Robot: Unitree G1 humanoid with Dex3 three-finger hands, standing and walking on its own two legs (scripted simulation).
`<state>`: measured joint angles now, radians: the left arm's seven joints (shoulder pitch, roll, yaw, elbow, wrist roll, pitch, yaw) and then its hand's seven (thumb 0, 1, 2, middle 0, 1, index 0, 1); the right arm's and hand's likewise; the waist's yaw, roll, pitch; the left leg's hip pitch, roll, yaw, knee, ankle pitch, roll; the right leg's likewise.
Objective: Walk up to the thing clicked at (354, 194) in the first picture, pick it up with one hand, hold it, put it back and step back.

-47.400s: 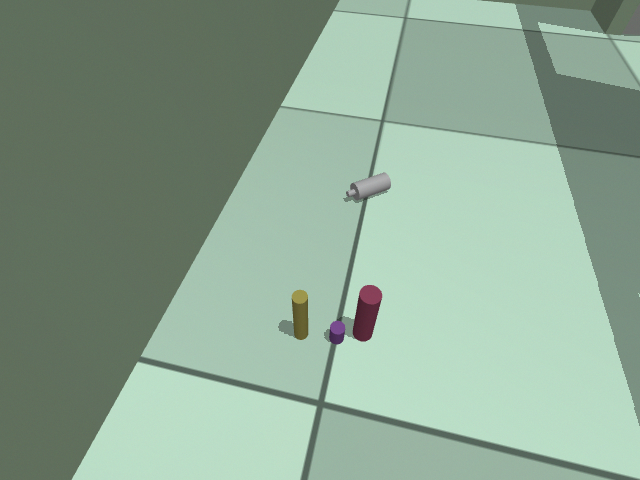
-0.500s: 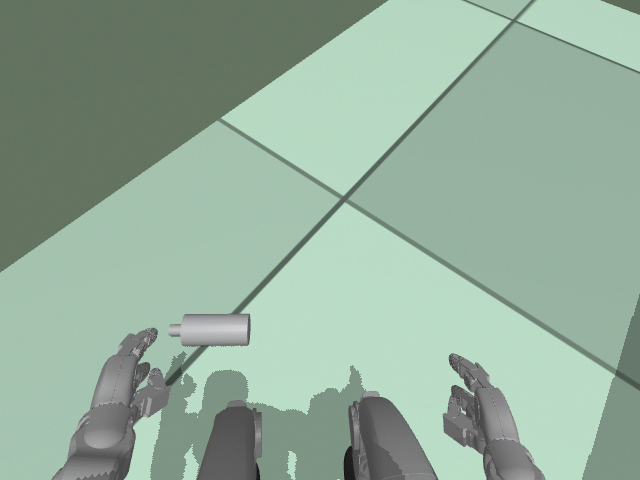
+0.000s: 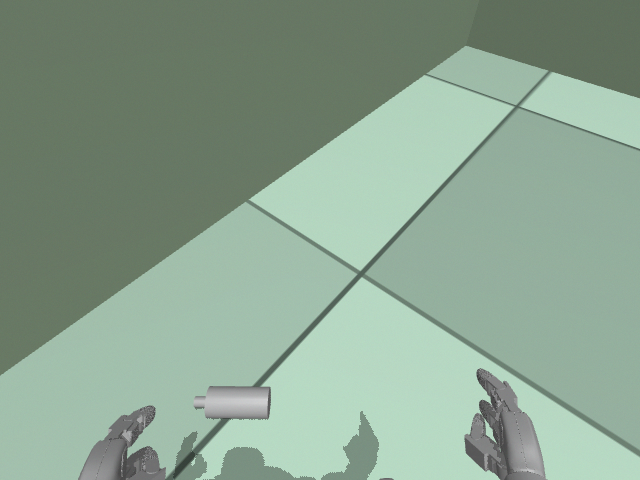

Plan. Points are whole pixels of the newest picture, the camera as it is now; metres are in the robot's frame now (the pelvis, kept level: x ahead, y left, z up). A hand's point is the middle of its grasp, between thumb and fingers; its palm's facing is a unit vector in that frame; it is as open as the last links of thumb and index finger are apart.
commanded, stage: home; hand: left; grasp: from above
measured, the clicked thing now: (232, 402) +0.46 +0.21 -0.67
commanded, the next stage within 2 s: stand in 1.86 s
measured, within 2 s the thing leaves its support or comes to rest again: neither
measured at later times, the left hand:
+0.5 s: hand (164, 477) +0.16 +0.18 -0.04, palm faces +0.05 -0.98 -0.21, open 7.4 cm
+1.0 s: hand (165, 479) +0.16 +0.18 -0.05, palm faces +0.04 -0.98 -0.20, open 7.4 cm
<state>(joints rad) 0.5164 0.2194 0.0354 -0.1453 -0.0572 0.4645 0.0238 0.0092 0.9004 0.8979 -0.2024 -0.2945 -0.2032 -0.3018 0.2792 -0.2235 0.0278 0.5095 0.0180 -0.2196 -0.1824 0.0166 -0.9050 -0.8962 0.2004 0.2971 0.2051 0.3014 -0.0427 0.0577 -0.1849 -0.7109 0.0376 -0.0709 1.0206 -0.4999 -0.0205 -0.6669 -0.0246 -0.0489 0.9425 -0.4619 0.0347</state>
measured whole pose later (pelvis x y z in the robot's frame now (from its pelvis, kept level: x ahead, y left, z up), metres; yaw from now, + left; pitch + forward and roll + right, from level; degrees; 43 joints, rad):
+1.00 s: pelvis +0.00 +0.00 +0.00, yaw +0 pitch +10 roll -3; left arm 0.49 0.22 0.03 -0.14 -0.05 0.46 0.02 0.01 0.90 0.90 -0.20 -0.29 -0.20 -0.30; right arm 0.28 -0.22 0.03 0.54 0.01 -0.23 -0.18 0.02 -0.90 -0.90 0.20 0.30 0.21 0.30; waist -0.03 0.05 -0.16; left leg -0.71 0.04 -0.07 1.02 -0.50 -0.02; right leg -0.67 -0.02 -0.05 0.95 -0.46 0.03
